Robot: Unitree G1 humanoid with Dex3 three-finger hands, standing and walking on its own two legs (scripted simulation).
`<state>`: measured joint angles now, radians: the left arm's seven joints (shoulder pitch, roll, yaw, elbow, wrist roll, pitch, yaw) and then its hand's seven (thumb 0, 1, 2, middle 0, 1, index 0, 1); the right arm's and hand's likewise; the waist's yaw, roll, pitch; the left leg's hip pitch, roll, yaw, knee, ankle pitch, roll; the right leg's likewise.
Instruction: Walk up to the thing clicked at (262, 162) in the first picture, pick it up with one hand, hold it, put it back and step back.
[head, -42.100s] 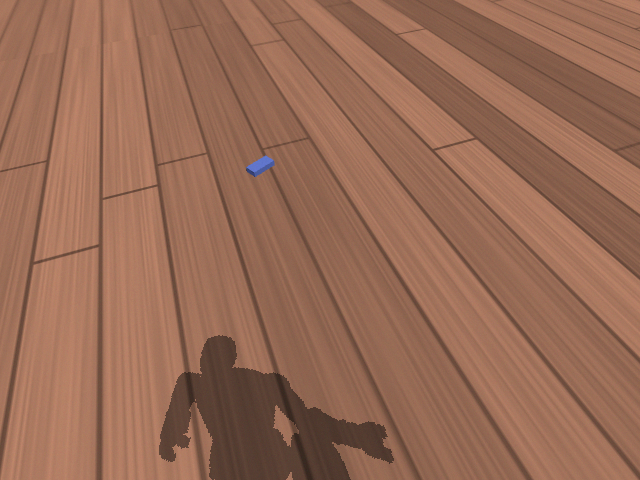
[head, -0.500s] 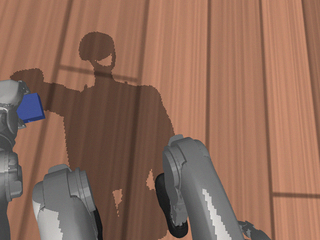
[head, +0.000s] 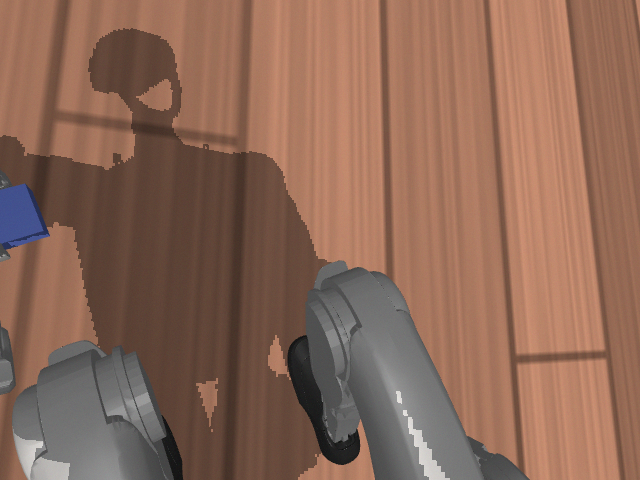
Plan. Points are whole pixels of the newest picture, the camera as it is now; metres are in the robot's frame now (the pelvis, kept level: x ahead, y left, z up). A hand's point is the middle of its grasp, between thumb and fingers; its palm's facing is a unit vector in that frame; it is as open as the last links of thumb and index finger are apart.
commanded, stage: rest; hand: left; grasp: from above
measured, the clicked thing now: out of the picture +0.46 +0.30 -0.26
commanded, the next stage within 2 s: open in 0.70 s
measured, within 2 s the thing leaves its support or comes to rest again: rests again in 0.36 s
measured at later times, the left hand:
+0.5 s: hand out of the picture +0.46 +0.29 -0.25, palm faces -0.46 -0.13 -0.88, open 9.2 cm
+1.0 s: hand out of the picture +0.46 +0.29 -0.25, palm faces -0.47 -0.13 -0.88, open 9.4 cm
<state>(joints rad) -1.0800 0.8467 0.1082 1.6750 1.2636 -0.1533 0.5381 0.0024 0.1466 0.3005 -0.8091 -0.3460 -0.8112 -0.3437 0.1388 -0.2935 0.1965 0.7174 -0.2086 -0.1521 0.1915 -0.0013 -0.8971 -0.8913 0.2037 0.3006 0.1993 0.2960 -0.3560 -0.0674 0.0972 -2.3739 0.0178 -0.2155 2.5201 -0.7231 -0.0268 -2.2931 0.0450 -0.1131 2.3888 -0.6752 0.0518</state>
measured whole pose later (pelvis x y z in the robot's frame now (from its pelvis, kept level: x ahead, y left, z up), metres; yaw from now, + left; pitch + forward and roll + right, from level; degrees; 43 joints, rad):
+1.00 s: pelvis -0.01 +0.01 +0.00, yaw -3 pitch +28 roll -14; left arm -1.13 0.98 0.07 1.80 1.26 -0.18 0.62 0.00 0.17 0.26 -0.77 -0.38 -0.77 -0.36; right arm 0.10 -0.35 0.30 0.68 -0.24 -0.26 0.26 0.00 -0.90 -0.90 0.20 0.30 0.20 0.30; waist -0.40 -0.13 0.18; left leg -2.35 0.02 -0.27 2.55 -0.72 -0.02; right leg -2.25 0.07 -0.16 2.37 -0.65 0.07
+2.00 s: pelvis -0.01 +0.01 +0.01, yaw -3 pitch +29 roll -15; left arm -1.11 0.99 0.06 1.70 1.25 -0.17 0.60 0.00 -0.47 0.95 -0.10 -1.00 -0.10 -0.99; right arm 0.11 -0.35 0.31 0.65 -0.25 -0.24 0.25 0.00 -0.90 -0.90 0.20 0.30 0.20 0.30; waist -0.40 -0.14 0.18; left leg -2.34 0.02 -0.28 2.53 -0.72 -0.02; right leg -2.23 0.06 -0.17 2.34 -0.65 0.06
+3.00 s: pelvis -0.01 +0.00 +0.02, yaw +3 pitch +35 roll -9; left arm -1.02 0.78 0.08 1.37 1.20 -0.12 0.38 0.00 -0.27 0.94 -0.20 -0.82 -0.19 -0.82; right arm 0.23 -0.26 0.14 0.68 -0.14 -0.03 0.13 0.00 -0.89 -0.89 0.20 0.30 0.20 0.30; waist -0.30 -0.01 -0.01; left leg -2.38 0.00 -0.16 2.43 -0.66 -0.02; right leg -2.29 0.02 -0.08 2.33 -0.65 0.04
